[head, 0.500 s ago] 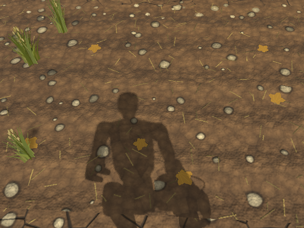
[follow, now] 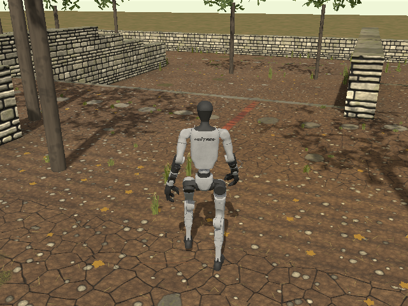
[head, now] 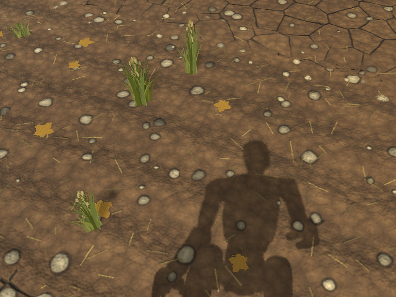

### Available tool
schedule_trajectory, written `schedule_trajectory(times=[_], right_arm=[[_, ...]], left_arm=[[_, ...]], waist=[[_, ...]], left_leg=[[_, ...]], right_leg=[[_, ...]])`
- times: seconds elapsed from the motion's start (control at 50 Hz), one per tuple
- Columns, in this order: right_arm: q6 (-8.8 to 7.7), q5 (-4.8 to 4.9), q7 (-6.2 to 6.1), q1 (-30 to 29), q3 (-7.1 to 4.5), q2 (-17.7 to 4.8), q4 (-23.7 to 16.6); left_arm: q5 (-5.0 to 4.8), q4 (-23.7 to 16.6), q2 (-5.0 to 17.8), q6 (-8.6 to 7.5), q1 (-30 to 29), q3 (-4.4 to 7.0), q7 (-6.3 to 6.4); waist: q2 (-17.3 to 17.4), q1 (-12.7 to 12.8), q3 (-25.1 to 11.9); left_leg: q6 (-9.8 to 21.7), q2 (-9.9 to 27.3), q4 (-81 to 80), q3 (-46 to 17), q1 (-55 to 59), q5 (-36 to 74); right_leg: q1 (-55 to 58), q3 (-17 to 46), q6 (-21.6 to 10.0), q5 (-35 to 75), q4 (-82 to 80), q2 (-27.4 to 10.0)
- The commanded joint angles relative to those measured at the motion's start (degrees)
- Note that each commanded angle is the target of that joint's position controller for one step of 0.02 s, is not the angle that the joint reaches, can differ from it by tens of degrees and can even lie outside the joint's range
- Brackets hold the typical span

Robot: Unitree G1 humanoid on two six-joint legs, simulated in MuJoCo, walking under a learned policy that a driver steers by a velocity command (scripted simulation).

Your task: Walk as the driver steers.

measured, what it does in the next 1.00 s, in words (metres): walks ahead, turning right: left foot, then right foot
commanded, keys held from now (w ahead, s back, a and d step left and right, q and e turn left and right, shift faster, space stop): w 0.14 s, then w+e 0.86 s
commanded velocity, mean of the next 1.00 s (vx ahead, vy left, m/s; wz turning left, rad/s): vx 0.50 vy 0.00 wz -0.30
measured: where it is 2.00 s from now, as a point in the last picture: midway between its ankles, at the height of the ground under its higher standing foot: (292, 179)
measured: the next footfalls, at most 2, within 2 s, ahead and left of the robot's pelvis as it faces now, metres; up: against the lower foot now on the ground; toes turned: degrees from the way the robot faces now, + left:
left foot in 0.10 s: +0.20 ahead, +0.12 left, +0.00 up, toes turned +5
right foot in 0.66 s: +0.48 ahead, -0.07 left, +0.00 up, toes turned -16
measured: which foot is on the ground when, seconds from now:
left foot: up 0.00-0.08, down 0.10-0.68, up 0.70-1.00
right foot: down 0.00-0.12, up 0.14-0.64, down 0.66-1.00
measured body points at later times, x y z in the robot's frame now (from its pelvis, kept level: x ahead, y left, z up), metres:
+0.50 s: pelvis +0.25 +0.05 +0.00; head +0.27 +0.05 +0.45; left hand +0.39 +0.28 -0.14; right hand +0.22 -0.20 -0.14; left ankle +0.16 +0.11 -0.74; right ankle +0.39 -0.10 -0.69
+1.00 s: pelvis +0.51 -0.02 +0.00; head +0.54 -0.04 +0.45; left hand +0.63 +0.24 -0.12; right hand +0.58 -0.31 -0.11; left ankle +0.71 +0.10 -0.68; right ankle +0.44 -0.05 -0.74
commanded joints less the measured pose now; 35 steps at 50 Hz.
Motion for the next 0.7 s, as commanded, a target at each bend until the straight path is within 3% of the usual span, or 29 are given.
schedule_trajectory(times=[0.02, 0.06, 0.08, 0.1, 0.12, 0.14, 0.16, 0.18, 0.2, 0.24, 0.26, 0.34, 0.42, 0.54, 0.6, 0.62, 0.64, 0.66, 0.68, 0.7], right_arm=[[-1.02, -0.20, 0.05, -6.38, 0.36, -1.79, -4.82], [-1.62, -0.67, -0.47, -5.13, 0.30, -2.31, -4.48], [-2.21, -0.86, -0.86, -0.88, 0.02, -2.62, -2.98], [-3.09, -1.28, -1.36, 8.07, -0.55, -3.40, 0.37], [-3.76, -2.16, -2.16, 17.67, -1.66, -6.95, 2.89], [-3.65, -1.50, -3.00, 21.47, -3.26, -14.41, 3.40], [-3.29, 0.43, -3.67, 20.34, -3.39, -13.80, 3.27], [-3.52, 0.50, -4.02, 15.87, -2.57, -10.93, 3.27], [-4.00, 0.18, -3.98, 12.95, -1.56, -7.17, 3.29], [-4.89, 0.70, -4.18, 9.22, -0.29, -2.91, 3.33], [-5.38, 0.73, -4.26, 9.50, -0.02, -2.21, 3.59], [-6.92, 1.17, -4.57, 13.04, -0.27, -3.33, 5.72], [-7.15, 1.09, -4.93, 15.17, 0.29, -2.12, 7.04], [-6.67, 0.94, -5.81, 20.07, 0.25, -3.79, 9.85], [-5.94, 0.58, -6.37, 19.32, -0.25, -6.20, 10.01], [-5.42, 0.34, -6.46, 18.78, -0.54, -7.09, 9.83], [-4.80, 0.33, -6.39, 18.30, -0.78, -7.86, 9.40], [-4.56, 0.64, -6.09, 17.01, -0.97, -8.39, 8.47], [-4.91, 1.23, -5.40, 17.98, -0.01, -3.75, 5.68], [-5.52, 1.40, -4.51, 15.85, -0.26, -3.70, 1.88]], left_arm=[[0.01, -1.72, 8.88, -0.48, 0.35, 1.63, 0.09], [-0.06, -0.33, 9.94, 0.31, 1.81, 1.80, 0.22], [-0.16, 0.25, 10.23, 0.67, 1.93, 1.73, 0.30], [-0.46, 0.61, 9.50, 1.07, 2.01, 1.33, 0.34], [-0.60, -0.78, 7.29, 1.12, 1.90, 0.47, 0.28], [-1.66, -3.83, 1.28, 0.81, 5.16, -0.93, -0.90], [-0.95, -3.39, 8.15, 1.15, 0.17, 0.95, -0.18], [-1.62, -3.99, 7.83, 0.85, -3.07, 1.11, -0.32], [-2.02, -3.31, 6.39, 0.46, -3.37, 0.71, -0.48], [-0.51, -1.22, 4.97, 1.96, -0.88, 0.76, -0.71], [-0.17, -0.60, 4.34, 2.75, -0.12, 0.81, -0.99], [-0.01, -1.69, 2.87, 3.98, -5.06, 0.97, -1.96], [0.09, -4.38, 2.20, 3.72, -12.79, 0.55, -2.49], [0.37, -8.97, 1.32, 3.42, -22.19, -0.77, -3.29], [0.53, -8.62, 2.66, 3.53, -18.55, -0.21, -2.80], [0.58, -7.66, 3.56, 3.50, -14.47, 0.25, -2.55], [0.70, -6.15, 5.01, 3.26, -8.98, 1.01, -2.28], [1.30, -3.80, 7.46, 2.85, -0.69, 2.28, -1.68], [1.55, -3.38, 14.09, 2.99, 3.14, 4.26, -0.67], [-0.14, -4.41, 17.07, 3.52, 0.88, 4.79, -0.81]], waist=[[-9.56, -0.53, 2.72], [-9.82, -1.39, 2.07], [-9.20, -3.60, -0.19], [-6.60, -7.50, -5.29], [-1.81, -11.14, -12.42], [14.82, -9.76, -18.77], [5.99, -10.57, -17.27], [3.30, -8.63, -9.91], [0.94, -6.74, -5.84], [2.59, -3.38, -2.56], [3.05, -2.93, -2.36], [1.66, -2.52, 1.04], [0.98, -3.46, 3.81], [0.58, -5.39, 5.10], [2.71, -3.06, 1.63], [3.40, -1.18, -0.98], [3.27, 1.07, -4.49], [0.56, 5.46, -8.57], [-9.40, 4.97, -13.77], [-13.80, 2.41, -17.65]], left_leg=[[1.60, -1.40, -7.47, 4.14, 4.72, -2.46], [3.73, -3.09, -10.76, 5.79, 8.41, -6.99], [4.95, -4.88, -13.75, 6.71, 13.93, -7.25], [6.21, -6.67, -17.74, 7.18, 25.58, -4.67], [8.37, 1.98, -18.23, -3.02, 40.77, -9.77], [15.73, 19.95, -24.47, -32.28, 56.29, -11.65], [15.08, 20.03, -27.22, -34.60, 52.93, -6.20], [13.50, 17.61, -26.40, -24.13, 46.67, 0.60], [11.30, 15.01, -27.83, -17.61, 39.66, 6.59], [7.66, 11.00, -31.16, -9.10, 32.04, 8.37], [7.23, 10.51, -32.35, -7.43, 30.34, 8.77], [7.18, 10.42, -36.11, -1.79, 29.87, 9.84], [6.65, 9.54, -36.88, 3.83, 31.15, 12.87], [5.50, 11.04, -33.56, 10.04, 38.15, 26.30], [4.37, 11.66, -23.41, 12.98, 42.38, 50.37], [4.41, 11.80, -16.22, 13.63, 42.74, 55.94], [4.52, 11.94, -6.53, 13.68, 40.89, 54.73], [3.29, 10.70, 7.67, 14.33, 32.90, 43.65], [0.92, 4.57, 28.85, 14.72, 14.85, 6.55], [-0.80, -6.77, 42.49, 4.10, -2.70, -25.20]], right_leg=[[-2.69, 5.65, -7.86, 19.55, -5.11, -13.92], [0.53, 5.10, -7.87, 30.44, -0.42, -14.87], [1.63, 3.77, -7.46, 39.92, 6.06, -14.25], [-0.75, 1.00, -6.35, 42.95, 17.07, -12.05], [-11.25, 0.06, -4.97, 28.38, 31.89, -9.96], [-33.24, 0.23, -1.96, -12.02, 51.82, 0.35], [-37.80, 10.38, -3.04, -13.53, 57.79, 0.20], [-39.10, 12.73, -4.10, -8.75, 57.88, -2.00], [-36.69, 13.38, -4.43, -5.03, 54.19, -3.36], [-31.60, 13.44, -3.92, -1.97, 49.41, -4.45], [-29.95, 13.37, -3.66, -1.04, 48.88, -4.00], [-35.72, 13.38, -2.97, 5.87, 46.37, -3.91], [-39.91, 11.85, -2.37, 13.68, 37.76, -3.57], [-36.56, 4.67, -5.44, 14.31, 23.34, -1.39], [-29.41, 1.09, -8.73, 6.62, 21.60, 3.34], [-24.86, 0.46, -10.19, 3.34, 21.23, 5.36], [-17.94, 1.00, -11.80, 1.26, 19.06, 7.03], [-5.22, 5.02, -14.32, 2.41, 13.81, 6.05], [9.82, 26.31, -20.12, 0.44, 12.05, -9.21], [17.73, 54.90, -27.83, 5.34, 3.05, -18.77]])
Over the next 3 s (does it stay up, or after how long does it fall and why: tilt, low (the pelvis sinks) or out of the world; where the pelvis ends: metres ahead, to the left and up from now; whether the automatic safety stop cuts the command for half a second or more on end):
stays up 0.94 -0.33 0.00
